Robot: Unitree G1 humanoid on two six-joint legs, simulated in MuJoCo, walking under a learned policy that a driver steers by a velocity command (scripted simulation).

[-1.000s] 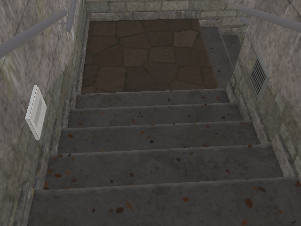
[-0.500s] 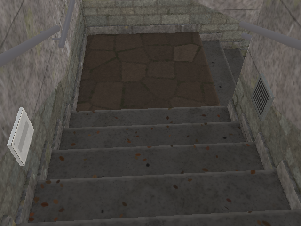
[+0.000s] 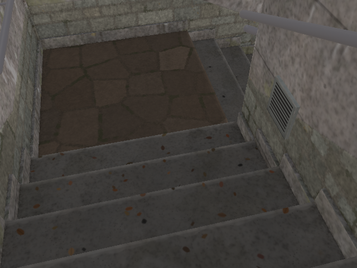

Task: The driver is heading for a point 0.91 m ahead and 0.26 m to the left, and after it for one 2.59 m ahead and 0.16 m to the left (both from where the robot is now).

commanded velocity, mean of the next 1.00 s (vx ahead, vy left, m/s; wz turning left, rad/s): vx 0.36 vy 0.00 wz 0.41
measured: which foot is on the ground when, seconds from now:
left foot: down 0.00-0.16, up 0.18-0.74, down 0.76-1.00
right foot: up 0.00-0.12, down 0.14-0.78, up 0.80-1.00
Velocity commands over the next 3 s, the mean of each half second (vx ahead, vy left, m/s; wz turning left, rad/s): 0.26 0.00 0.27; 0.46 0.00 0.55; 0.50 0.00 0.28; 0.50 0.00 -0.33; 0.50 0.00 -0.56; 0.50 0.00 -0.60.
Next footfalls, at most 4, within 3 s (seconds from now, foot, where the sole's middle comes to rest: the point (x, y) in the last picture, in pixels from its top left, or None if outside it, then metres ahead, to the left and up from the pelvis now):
0.14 right None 0.25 -0.18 -0.87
0.76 left None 0.29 0.13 -0.87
1.18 right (155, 265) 0.61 0.07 -1.02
1.52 left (88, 260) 0.67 0.36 -1.02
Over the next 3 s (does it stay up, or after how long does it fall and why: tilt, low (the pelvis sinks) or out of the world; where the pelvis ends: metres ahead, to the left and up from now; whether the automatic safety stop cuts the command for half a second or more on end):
stays up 1.47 0.27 -0.69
